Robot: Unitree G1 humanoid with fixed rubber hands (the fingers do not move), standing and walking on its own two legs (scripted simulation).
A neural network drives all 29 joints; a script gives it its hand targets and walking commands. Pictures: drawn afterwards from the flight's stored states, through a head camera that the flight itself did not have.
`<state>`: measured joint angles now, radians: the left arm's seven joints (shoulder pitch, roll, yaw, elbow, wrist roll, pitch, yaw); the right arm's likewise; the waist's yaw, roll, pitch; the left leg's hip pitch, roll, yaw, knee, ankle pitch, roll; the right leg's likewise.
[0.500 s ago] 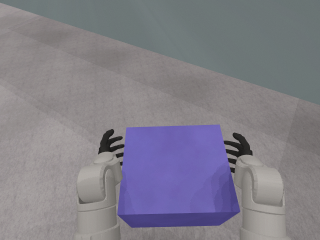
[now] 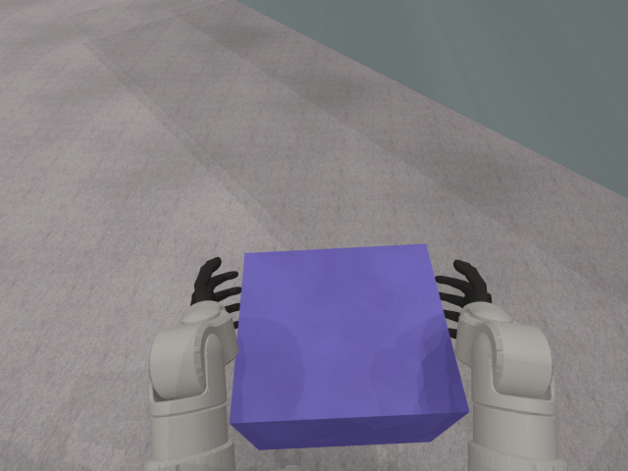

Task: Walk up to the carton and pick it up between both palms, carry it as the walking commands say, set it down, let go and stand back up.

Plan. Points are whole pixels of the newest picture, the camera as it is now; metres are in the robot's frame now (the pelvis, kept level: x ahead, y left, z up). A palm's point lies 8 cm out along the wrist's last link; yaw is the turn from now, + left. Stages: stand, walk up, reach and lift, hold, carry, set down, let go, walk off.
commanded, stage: carry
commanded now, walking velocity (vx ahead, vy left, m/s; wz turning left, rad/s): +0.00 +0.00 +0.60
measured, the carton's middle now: (340, 349) +0.28 +0.02 -0.02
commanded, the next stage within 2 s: none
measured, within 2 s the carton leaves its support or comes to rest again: neither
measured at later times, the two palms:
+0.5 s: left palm (57, 439) +0.14 +0.29 +0.07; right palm (358, 350) +0.25 +0.00 +0.07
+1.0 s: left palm out of the picture -0.01 +0.34 +0.08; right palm (265, 424) +0.16 +0.09 +0.09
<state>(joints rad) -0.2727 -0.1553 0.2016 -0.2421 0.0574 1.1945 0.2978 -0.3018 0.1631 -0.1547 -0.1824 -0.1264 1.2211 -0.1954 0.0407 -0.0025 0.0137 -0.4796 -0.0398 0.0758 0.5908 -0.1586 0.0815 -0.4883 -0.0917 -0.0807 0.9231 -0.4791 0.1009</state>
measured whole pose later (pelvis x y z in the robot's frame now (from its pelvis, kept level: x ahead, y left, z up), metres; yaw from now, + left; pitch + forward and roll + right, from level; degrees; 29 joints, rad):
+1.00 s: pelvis -0.16 +0.04 -0.01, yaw +38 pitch +2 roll +2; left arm -0.32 -0.15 0.20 -0.21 0.14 1.18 0.21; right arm -0.34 0.17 -0.19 -0.19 -0.10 1.22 -0.24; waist -0.06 -0.06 -0.03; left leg -0.41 -0.01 0.12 0.66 -0.28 0.03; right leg -0.43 -0.26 -0.19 0.81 -0.42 0.09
